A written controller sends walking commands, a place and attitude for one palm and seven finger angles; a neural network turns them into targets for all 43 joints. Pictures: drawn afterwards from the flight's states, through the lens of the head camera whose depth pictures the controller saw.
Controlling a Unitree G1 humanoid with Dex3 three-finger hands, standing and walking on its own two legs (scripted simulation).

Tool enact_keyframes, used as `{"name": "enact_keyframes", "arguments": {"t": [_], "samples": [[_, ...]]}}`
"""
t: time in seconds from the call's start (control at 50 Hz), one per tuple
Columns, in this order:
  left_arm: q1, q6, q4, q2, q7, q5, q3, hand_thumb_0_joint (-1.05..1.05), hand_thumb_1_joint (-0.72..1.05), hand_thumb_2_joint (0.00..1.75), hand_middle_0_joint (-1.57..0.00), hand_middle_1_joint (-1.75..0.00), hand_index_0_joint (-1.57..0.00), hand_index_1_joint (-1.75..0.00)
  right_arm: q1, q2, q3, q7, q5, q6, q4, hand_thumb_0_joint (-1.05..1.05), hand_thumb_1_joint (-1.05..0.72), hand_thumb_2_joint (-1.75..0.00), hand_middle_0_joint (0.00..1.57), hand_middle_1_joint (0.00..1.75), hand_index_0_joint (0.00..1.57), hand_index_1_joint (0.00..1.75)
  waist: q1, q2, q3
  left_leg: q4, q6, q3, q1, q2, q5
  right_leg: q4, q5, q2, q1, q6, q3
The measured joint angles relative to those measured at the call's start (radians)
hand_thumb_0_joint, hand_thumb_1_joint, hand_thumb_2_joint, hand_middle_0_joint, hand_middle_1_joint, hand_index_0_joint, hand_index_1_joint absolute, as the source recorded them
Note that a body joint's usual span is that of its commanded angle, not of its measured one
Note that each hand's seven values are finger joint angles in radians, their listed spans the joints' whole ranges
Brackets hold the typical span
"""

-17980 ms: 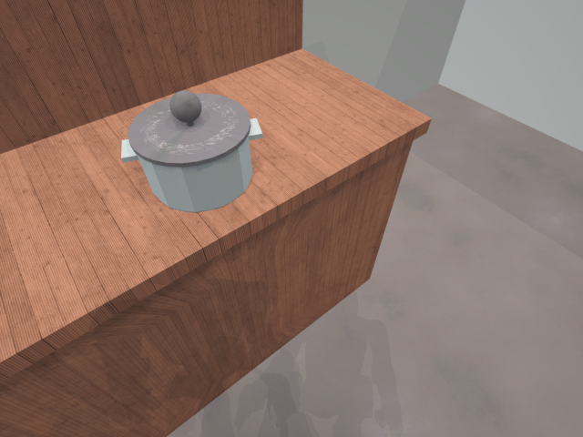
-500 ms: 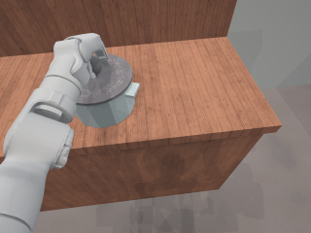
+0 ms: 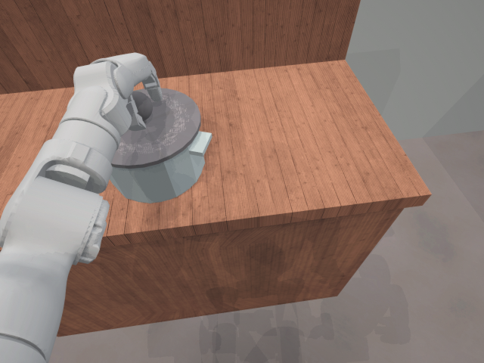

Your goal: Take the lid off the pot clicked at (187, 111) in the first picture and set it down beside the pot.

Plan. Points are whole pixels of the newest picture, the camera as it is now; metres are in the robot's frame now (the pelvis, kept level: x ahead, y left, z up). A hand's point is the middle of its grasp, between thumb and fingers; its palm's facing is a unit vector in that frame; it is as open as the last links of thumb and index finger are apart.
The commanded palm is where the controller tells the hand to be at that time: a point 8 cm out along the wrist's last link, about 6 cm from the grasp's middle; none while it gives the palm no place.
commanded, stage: close the fingers and squeeze the knob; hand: left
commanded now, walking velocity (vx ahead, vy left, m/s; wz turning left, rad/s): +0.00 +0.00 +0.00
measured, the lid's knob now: (137, 106) +0.52 +0.15 +0.15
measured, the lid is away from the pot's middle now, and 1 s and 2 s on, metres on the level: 0.00 0.00 0.01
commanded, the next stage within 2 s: lift the lid straight up in 1.36 s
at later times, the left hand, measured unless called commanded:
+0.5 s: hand (132, 108) +0.49 +0.15 +0.17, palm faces -0.37 -0.11 -0.92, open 8.0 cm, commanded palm +0.48 +0.15 +0.23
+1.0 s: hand (131, 107) +0.49 +0.15 +0.17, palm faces -0.37 -0.14 -0.92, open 7.8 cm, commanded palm +0.49 +0.16 +0.23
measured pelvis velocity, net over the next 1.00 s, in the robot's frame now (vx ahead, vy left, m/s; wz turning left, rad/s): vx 0.00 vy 0.00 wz -0.01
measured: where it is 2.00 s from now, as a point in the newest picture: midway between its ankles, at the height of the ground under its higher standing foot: outside the picture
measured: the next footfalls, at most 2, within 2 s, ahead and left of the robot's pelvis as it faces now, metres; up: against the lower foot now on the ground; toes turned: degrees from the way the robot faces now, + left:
none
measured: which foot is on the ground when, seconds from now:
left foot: down 0.00-1.00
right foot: down 0.00-1.00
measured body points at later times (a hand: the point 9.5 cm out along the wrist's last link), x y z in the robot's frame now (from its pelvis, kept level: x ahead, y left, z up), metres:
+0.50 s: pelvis +0.00 +0.00 +0.00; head +0.04 -0.02 +0.45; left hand +0.50 +0.15 +0.22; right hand +0.05 -0.27 -0.14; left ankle +0.00 +0.10 -0.74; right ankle -0.04 -0.14 -0.74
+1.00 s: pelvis +0.00 +0.00 +0.00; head +0.04 -0.02 +0.45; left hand +0.50 +0.16 +0.22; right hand +0.05 -0.27 -0.13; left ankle +0.00 +0.10 -0.74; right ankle -0.04 -0.14 -0.74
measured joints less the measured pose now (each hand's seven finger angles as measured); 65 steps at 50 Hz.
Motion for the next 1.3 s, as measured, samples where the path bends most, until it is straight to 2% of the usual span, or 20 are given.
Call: {"name": "enact_keyframes", "arguments": {"t": [0.18,0.42,0.66,0.84,1.1,1.3], "samples": [[-0.013,0.015,0.017,-0.022,0.000,-0.005,-0.020,0.00,0.02,1.00,-0.55,-0.88,-0.55,-0.89,-0.032,0.008,0.010,0.001,0.001,0.003,-0.005,0.01,-0.91,-0.90,0.20,0.30,0.20,0.30,0.008,0.003,-0.002,0.003,-0.001,-0.006,-0.002,-0.002,0.002,0.005,-0.002,-0.002,-0.001,0.000,-0.006],[-0.014,0.014,0.019,-0.007,-0.006,0.002,-0.019,0.00,0.15,0.93,-0.59,-0.99,-0.60,-0.99,-0.021,0.009,0.011,-0.003,0.001,0.004,-0.009,0.01,-0.91,-0.90,0.21,0.30,0.21,0.30,0.002,-0.001,-0.004,0.003,-0.002,-0.004,-0.004,0.000,0.000,0.003,-0.001,0.001,-0.003,-0.001,-0.003],[0.007,0.003,-0.002,0.004,-0.001,-0.006,0.000,0.00,0.19,0.78,-0.62,-1.01,-0.62,-1.00,-0.004,0.004,0.006,-0.001,0.002,0.008,-0.003,0.01,-0.91,-0.90,0.21,0.30,0.20,0.30,0.000,0.000,0.000,0.000,0.000,0.001,0.006,0.002,-0.002,-0.006,0.002,0.002,0.008,0.000,0.001],[-0.002,0.001,0.012,0.009,-0.002,0.005,0.014,0.00,0.24,0.64,-0.65,-1.00,-0.65,-0.98,-0.010,0.006,0.009,-0.002,0.002,0.009,-0.014,0.01,-0.91,-0.90,0.21,0.30,0.21,0.30,-0.006,-0.002,-0.002,0.001,0.002,0.006,-0.001,0.002,-0.001,-0.004,0.005,0.003,-0.001,0.002,0.007],[-0.011,-0.009,0.038,0.017,-0.004,0.012,0.036,0.00,0.23,0.64,-0.66,-1.00,-0.66,-0.99,-0.012,0.008,0.015,-0.007,0.005,0.012,-0.022,0.01,-0.91,-0.90,0.21,0.30,0.21,0.30,-0.012,-0.006,-0.004,0.005,0.003,0.010,-0.005,0.006,-0.003,-0.007,0.009,0.006,-0.004,0.002,0.012],[0.003,-0.008,0.017,0.019,0.002,0.011,0.027,-0.01,0.23,0.66,-0.67,-1.00,-0.66,-0.99,-0.003,0.006,0.009,-0.007,0.005,0.012,-0.022,0.01,-0.91,-0.90,0.21,0.30,0.21,0.30,-0.011,-0.005,-0.002,0.005,0.004,0.010,-0.003,0.006,-0.002,-0.009,0.011,0.006,-0.002,0.003,0.012]]}}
